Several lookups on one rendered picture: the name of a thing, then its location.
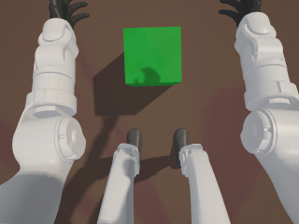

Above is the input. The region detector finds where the carton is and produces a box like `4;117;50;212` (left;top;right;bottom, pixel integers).
122;26;182;87

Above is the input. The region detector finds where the left robot forearm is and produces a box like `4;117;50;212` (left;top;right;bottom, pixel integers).
12;18;79;160

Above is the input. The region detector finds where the left robot upper arm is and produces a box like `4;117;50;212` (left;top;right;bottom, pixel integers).
0;115;86;224

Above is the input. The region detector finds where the robot thigh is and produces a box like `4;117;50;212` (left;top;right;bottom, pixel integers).
97;147;140;224
181;148;231;224

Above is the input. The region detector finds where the right robot upper arm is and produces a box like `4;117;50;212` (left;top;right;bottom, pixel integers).
240;108;299;224

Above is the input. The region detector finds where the robot left hand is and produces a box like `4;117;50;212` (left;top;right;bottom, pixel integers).
49;0;90;30

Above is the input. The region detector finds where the robot right hand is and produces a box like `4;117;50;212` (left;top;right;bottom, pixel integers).
219;0;262;28

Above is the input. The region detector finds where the left robot thigh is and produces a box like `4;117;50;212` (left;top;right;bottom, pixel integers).
97;147;140;224

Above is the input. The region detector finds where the right robot thigh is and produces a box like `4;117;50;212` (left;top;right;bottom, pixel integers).
181;148;231;224

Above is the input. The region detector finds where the right robot forearm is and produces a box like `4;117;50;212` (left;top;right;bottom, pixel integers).
235;12;299;112

